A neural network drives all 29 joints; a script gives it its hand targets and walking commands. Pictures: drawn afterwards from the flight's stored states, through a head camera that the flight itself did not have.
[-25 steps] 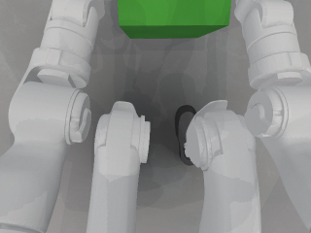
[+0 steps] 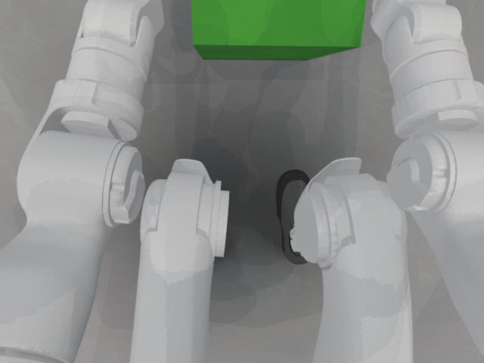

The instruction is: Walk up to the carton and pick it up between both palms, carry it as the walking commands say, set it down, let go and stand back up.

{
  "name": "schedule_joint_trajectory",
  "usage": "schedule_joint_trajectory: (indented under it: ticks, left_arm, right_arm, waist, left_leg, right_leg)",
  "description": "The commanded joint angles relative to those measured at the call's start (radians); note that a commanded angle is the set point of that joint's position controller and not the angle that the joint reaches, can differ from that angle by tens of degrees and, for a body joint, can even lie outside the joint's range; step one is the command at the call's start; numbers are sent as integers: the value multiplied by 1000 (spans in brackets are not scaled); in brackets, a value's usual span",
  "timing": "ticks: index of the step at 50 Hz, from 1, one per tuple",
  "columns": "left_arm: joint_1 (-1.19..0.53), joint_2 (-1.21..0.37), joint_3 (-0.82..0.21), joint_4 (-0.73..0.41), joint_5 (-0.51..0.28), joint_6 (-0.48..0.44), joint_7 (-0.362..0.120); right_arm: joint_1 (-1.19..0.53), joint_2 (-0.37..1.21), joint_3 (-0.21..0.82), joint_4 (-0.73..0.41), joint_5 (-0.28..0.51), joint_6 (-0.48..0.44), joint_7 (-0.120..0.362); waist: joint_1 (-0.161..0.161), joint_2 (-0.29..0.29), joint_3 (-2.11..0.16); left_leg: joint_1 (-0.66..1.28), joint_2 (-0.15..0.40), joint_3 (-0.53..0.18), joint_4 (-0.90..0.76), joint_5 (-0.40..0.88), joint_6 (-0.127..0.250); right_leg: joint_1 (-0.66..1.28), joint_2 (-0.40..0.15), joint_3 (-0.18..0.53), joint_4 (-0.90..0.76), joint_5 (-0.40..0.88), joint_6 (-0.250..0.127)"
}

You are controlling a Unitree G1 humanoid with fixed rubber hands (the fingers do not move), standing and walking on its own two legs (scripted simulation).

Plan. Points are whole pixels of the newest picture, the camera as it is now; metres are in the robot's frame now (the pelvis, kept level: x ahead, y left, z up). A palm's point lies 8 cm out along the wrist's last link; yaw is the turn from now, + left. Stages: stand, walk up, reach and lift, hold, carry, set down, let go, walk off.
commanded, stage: set down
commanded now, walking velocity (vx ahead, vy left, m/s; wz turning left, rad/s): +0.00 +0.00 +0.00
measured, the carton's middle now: out of the picture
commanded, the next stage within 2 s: none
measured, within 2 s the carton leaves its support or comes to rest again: neither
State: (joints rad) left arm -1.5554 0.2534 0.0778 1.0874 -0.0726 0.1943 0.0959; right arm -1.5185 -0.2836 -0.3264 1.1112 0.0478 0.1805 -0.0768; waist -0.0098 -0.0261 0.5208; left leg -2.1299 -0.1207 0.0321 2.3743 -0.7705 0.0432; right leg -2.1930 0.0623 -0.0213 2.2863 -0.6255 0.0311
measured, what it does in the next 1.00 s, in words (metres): stands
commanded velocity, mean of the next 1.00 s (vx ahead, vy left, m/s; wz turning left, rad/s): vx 0.00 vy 0.00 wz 0.00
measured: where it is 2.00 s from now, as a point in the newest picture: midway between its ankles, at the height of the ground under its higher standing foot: (248, 241)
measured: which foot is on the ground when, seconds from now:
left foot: down 0.00-1.00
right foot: down 0.00-1.00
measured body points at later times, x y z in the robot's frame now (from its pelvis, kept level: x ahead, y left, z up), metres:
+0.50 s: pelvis +0.00 +0.00 -0.01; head +0.37 +0.03 +0.23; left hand +0.56 +0.12 -0.20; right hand +0.56 -0.16 -0.18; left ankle +0.07 +0.09 -0.31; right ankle +0.11 -0.12 -0.31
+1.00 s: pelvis +0.00 -0.01 +0.00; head +0.38 +0.01 +0.23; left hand +0.56 +0.17 -0.20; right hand +0.55 -0.19 -0.19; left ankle +0.07 +0.09 -0.31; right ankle +0.11 -0.12 -0.31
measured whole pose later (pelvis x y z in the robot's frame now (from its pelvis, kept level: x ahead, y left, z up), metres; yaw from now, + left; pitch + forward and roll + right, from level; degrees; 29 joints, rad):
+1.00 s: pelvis +0.00 -0.01 +0.00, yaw +1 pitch +31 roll -3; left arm -1.52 0.40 0.05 1.12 -0.13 0.11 0.08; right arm -1.53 -0.29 -0.30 1.20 0.11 0.07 -0.14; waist -0.04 -0.03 0.52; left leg -2.17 -0.08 0.02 2.38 -0.75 0.04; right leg -2.21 0.03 -0.06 2.30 -0.62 -0.01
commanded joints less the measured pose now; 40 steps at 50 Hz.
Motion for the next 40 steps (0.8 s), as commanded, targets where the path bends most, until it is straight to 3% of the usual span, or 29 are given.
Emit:
schedule_joint_trajectory:
  ticks: [1,11,13,17,18,19,22,25,30,31,34,37,39,40]
  left_arm:
    - [-478,-883,-209,-151,-32,-44,-283]
    - [-450,-850,-202,-163,7,-39,-295]
    - [-424,-850,-177,-141,23,-31,-296]
    - [-411,-834,-167,-139,29,-31,-300]
    - [-402,-830,-162,-126,41,-26,-301]
    - [-410,-819,-160,-138,43,-29,-300]
    - [-388,-785,-155,-127,51,-30,-287]
    - [-365,-723,-130,-113,59,-37,-270]
    - [-347,-542,-97,-110,65,-58,-224]
    - [-339,-504,-90,-105,60,-61,-214]
    - [-319,-258,-26,-109,80,-79,-155]
    - [-284,67,39,-123,85,-100,-69]
    - [-287,182,54,-119,71,-108,-27]
    - [-303,188,34,-116,51,-110,-16]
  right_arm:
    - [-448,1030,238,-101,46,-9,252]
    - [-419,987,216,-89,49,-17,252]
    - [-420,980,208,-86,40,-14,253]
    - [-406,965,203,-94,27,-16,249]
    - [-414,956,189,-93,26,-18,247]
    - [-394,952,183,-83,22,-17,248]
    - [-386,906,167,-84,18,-24,243]
    - [-374,851,154,-80,15,-33,230]
    - [-331,682,105,-61,3,-56,184]
    - [-319,638,88,-54,-4,-60,171]
    - [-265,428,36,-54,-10,-82,107]
    - [-208,92,-30,-52,-13,-115,17]
    - [-222,-26,-42,-59,-6,-132,-30]
    - [-205,-50,-30,-47,2,-137,-47]
  waist:
    - [-18,59,-964]
    - [-8,110,-912]
    - [-1,97,-886]
    - [-10,84,-874]
    - [-5,105,-868]
    - [-19,97,-870]
    - [-15,127,-878]
    - [-10,109,-876]
    - [-11,113,-898]
    - [-27,108,-901]
    - [-22,109,-936]
    - [-27,145,-1019]
    - [-27,150,-1124]
    - [-53,154,-1160]
  left_leg:
    - [323,-13,-87,-275,557,-6]
    - [316,-2,-89,-275,513,-6]
    - [314,-2,-93,-280,510,-4]
    - [298,-1,-89,-268,504,-4]
    - [309,1,-92,-270,503,-4]
    - [312,4,-97,-272,516,-7]
    - [363,6,-98,-268,527,-10]
    - [383,13,-100,-270,539,-11]
    - [408,18,-103,-269,559,-26]
    - [407,16,-105,-268,546,-26]
    - [434,28,-100,-269,549,-40]
    - [500,48,-107,-264,601,-68]
    - [508,49,-108,-256,640,-82]
    - [503,53,-111,-250,637,-86]
  right_leg:
    - [497,77,16,-91,465,-73]
    - [455,77,9,-72,426,-68]
    - [447,75,7,-76,416,-67]
    - [463,78,6,-71,418,-63]
    - [448,78,8,-68,412,-62]
    - [449,76,4,-66,416,-63]
    - [415,72,0,-68,396,-59]
    - [405,67,-6,-68,388,-53]
    - [433,61,-12,-66,395,-42]
    - [442,58,-12,-69,398,-43]
    - [486,51,-14,-71,418,-34]
    - [493,31,-14,-78,441,-28]
    - [520,26,-14,-80,476,-28]
    - [538,21,-8,-78,503,-27]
